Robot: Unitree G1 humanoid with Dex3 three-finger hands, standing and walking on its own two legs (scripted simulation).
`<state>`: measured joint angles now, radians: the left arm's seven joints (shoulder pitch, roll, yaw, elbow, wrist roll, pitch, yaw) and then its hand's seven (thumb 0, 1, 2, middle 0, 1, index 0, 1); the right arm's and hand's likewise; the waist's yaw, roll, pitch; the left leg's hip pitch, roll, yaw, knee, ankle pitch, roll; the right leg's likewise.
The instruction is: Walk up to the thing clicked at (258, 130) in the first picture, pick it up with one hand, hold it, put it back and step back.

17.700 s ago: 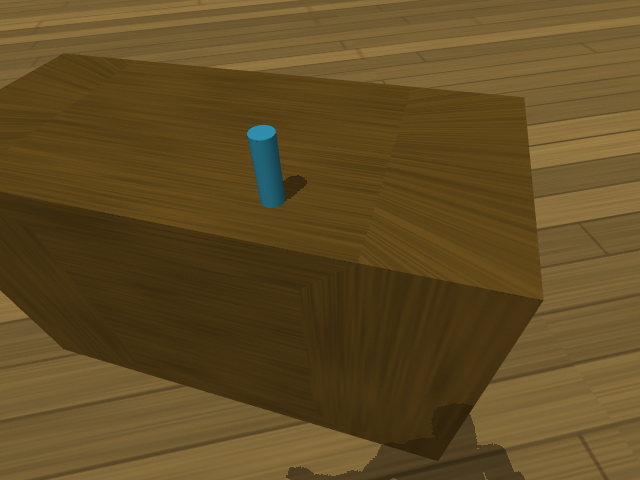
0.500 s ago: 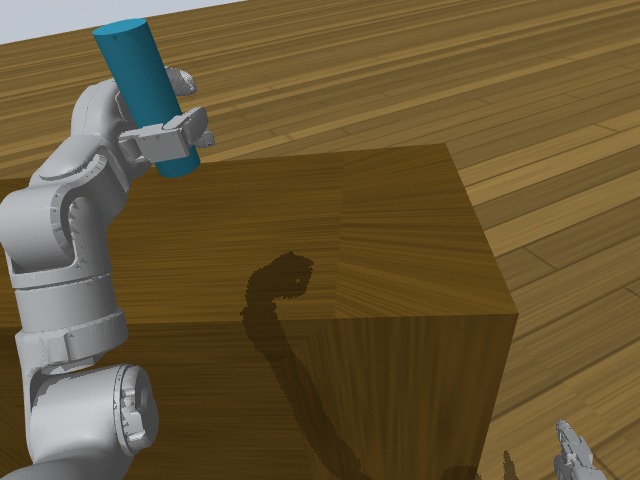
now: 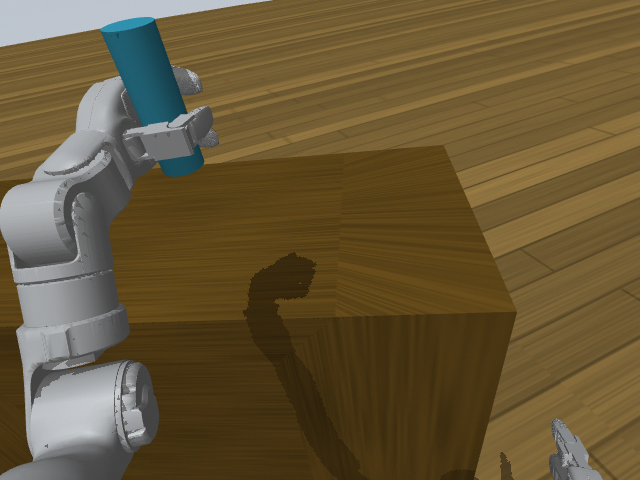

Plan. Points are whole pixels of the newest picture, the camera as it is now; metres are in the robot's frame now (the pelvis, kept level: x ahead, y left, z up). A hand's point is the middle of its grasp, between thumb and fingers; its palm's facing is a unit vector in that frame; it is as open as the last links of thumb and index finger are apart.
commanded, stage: hold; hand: left
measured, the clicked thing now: (159, 103) +0.35 +0.17 +0.38
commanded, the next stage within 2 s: crouch in 0.80 s
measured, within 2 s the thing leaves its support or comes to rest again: neither
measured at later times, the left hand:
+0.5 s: hand (175, 136) +0.34 +0.16 +0.35, palm faces +0.08 -1.00 -0.01, open 5.7 cm
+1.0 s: hand (177, 137) +0.35 +0.16 +0.35, palm faces +0.11 -0.99 +0.00, open 5.7 cm
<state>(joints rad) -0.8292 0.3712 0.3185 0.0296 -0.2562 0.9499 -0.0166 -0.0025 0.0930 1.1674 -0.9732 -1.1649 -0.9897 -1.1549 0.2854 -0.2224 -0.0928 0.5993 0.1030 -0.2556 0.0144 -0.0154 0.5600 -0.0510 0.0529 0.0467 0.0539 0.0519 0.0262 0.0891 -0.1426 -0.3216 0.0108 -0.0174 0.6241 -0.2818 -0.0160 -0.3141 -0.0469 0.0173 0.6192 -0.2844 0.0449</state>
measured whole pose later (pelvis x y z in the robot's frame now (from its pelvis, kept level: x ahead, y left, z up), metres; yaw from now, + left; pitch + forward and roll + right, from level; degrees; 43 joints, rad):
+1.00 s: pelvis +0.00 +0.00 +0.00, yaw +0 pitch -1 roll +0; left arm -0.78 0.37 0.33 0.01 -0.25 0.92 -0.02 0.00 0.09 1.18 -0.98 -1.16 -0.99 -1.15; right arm 0.29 -0.23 -0.09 0.60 0.10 -0.27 0.00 -0.02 0.56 -0.05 0.05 0.05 0.05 0.05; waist 0.03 0.08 -0.13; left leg -0.32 0.01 -0.02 0.63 -0.28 -0.02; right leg -0.32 -0.05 0.01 0.63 -0.29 0.04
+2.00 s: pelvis +0.02 +0.00 +0.00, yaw -1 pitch +4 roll +0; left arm -0.76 0.38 0.32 0.59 -0.15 0.29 -0.05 0.00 0.10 1.17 -0.98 -1.16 -0.99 -1.14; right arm 0.27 -0.22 -0.07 0.64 0.04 -0.30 -0.05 -0.01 0.56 -0.05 0.06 0.05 0.06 0.05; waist -0.03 0.04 -0.09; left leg -0.38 0.03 -0.01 0.61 -0.30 -0.02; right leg -0.37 -0.03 0.02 0.59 -0.29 0.04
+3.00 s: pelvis +0.03 +0.00 +0.00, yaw -1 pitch +9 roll -1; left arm -0.75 0.42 0.34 0.89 -0.13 -0.06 -0.10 0.00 0.10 1.16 -0.97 -1.17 -0.99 -1.14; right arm 0.23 -0.21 -0.05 0.57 0.03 -0.16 -0.05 -0.01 0.53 -0.06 0.06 0.05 0.06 0.05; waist -0.09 0.01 -0.10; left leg -0.49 0.04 -0.01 0.66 -0.32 -0.02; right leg -0.48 -0.02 0.02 0.62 -0.30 0.04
